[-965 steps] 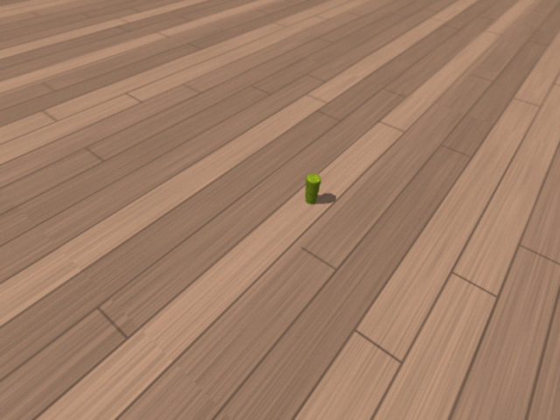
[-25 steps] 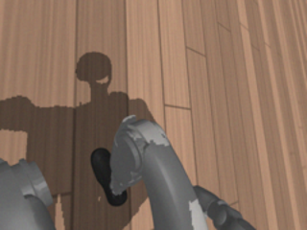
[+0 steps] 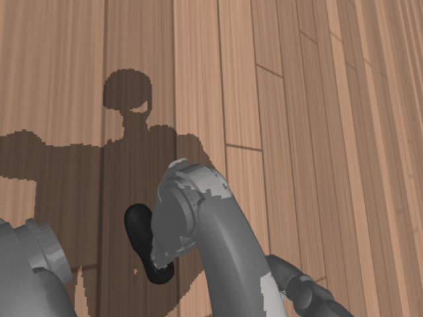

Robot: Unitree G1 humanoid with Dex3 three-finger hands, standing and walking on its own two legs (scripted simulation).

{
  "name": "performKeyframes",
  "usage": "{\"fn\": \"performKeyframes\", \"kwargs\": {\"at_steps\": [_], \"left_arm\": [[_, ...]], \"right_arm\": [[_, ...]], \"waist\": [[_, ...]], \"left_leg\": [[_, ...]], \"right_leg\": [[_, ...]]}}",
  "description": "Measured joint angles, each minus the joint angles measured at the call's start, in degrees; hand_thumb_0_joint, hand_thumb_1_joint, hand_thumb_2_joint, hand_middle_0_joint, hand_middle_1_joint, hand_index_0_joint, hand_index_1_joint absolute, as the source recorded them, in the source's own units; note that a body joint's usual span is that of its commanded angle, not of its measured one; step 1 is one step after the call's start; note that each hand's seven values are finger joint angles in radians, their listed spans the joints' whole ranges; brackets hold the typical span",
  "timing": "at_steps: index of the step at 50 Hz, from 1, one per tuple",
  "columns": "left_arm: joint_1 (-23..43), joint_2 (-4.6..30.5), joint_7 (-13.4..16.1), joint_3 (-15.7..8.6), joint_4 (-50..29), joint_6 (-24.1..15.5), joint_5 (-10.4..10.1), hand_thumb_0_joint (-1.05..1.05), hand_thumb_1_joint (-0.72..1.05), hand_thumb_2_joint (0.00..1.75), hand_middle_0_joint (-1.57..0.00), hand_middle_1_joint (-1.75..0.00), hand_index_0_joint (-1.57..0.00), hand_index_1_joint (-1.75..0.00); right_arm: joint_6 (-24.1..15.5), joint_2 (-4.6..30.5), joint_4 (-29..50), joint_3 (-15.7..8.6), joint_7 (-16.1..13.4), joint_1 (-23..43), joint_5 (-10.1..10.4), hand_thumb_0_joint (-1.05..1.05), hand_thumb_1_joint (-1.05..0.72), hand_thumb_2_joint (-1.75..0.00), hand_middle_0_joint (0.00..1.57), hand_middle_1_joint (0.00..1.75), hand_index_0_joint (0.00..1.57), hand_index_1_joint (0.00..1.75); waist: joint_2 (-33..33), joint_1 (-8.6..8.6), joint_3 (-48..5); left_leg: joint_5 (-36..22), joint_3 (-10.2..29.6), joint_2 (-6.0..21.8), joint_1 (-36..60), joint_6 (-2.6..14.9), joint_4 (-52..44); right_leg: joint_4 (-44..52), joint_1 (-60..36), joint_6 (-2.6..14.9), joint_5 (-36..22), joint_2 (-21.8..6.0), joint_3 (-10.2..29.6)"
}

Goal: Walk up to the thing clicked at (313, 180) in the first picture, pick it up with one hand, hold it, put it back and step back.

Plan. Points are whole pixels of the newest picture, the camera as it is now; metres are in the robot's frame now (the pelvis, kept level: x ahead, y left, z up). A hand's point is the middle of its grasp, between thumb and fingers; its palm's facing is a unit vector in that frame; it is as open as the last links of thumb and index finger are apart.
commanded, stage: close in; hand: left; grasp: from the side
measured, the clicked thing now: out of the picture +0.51 +0.29 -0.24
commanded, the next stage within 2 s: settle in 0.50 s
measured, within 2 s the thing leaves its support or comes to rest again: leaves its support in 1.06 s
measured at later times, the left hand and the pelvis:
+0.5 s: hand out of the picture +0.51 +0.29 -0.18, palm faces +0.35 -0.94 -0.06, open 14.0 cm; pelvis +0.00 +0.00 +0.00, yaw +0 degrees
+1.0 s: hand out of the picture +0.51 +0.29 -0.18, palm faces +0.34 -0.94 -0.06, open 8.2 cm; pelvis +0.00 +0.00 +0.00, yaw +0 degrees
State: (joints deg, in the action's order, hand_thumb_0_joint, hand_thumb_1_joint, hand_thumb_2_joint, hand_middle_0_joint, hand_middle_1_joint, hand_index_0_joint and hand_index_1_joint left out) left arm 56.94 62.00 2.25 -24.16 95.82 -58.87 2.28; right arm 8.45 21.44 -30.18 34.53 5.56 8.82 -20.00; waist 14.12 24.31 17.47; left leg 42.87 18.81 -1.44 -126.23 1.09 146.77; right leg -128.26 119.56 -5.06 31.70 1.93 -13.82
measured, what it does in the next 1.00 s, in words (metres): stands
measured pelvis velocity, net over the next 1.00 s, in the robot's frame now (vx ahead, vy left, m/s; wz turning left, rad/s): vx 0.00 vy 0.00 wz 0.01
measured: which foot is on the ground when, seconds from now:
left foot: down 0.00-1.00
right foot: down 0.00-1.00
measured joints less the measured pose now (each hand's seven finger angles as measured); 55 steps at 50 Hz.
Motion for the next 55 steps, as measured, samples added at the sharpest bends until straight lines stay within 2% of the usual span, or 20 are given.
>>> {"fn": "performKeyframes", "kwargs": {"at_steps": [33, 40, 50, 55], "left_arm": [[-0.33, 0.07, -0.21, -0.32, 0.3, -0.55, -0.37, -0.01, -0.58, 0.59, -0.53, -0.7, -0.56, -0.69], [-0.16, -0.46, -0.14, -0.39, -0.05, -0.42, -0.62, -0.01, -0.41, 0.77, -0.75, -0.9, -0.77, -0.9], [0.21, -1.17, -0.56, -0.24, -2.8, 1.88, 0.35, -0.01, -0.34, 0.98, -0.71, -0.96, -1.0, -1.13], [1.18, -1.92, -1.13, -0.92, -6.45, 4.1, 0.69, -0.01, -0.34, 1.01, -0.71, -0.99, -1.1, -1.23]], "right_arm": [[0.08, -0.08, 0.33, 0.37, -0.09, 0.09, 0.04, -0.01, -0.92, -0.9, 0.2, 0.29, 0.21, 0.3], [-0.03, 0.13, 0.21, 0.05, -0.03, 0.11, 0.03, -0.01, -0.93, -0.9, 0.2, 0.29, 0.2, 0.3], [-0.12, -0.13, 0.25, -0.72, 0.12, -1.21, 0.39, -0.01, -0.93, -0.9, 0.2, 0.29, 0.2, 0.3], [-0.22, -0.37, -0.03, -1.64, 0.41, -3.07, 0.76, -0.01, -0.93, -0.9, 0.2, 0.29, 0.2, 0.3]], "waist": [[0.23, -0.03, -0.01], [-0.08, -0.3, 0.09], [-0.35, -0.54, 0.26], [-0.45, -1.1, -0.03]], "left_leg": [[-0.18, 0.12, 0.07, 0.0, -0.01, 0.01], [-0.16, 0.05, 0.05, -0.03, 0.05, -0.06], [-0.23, -0.33, 0.01, -0.01, -0.1, -0.24], [-0.62, -0.66, -0.1, -0.14, -0.48, -0.47]], "right_leg": [[0.07, -0.09, 0.11, -0.21, -0.08, -0.17], [0.1, -0.12, 0.14, -0.11, -0.15, -0.14], [-0.12, 0.04, 0.21, -0.03, -0.38, 0.16], [-0.41, 0.45, 0.44, -0.22, -0.61, 0.44]]}}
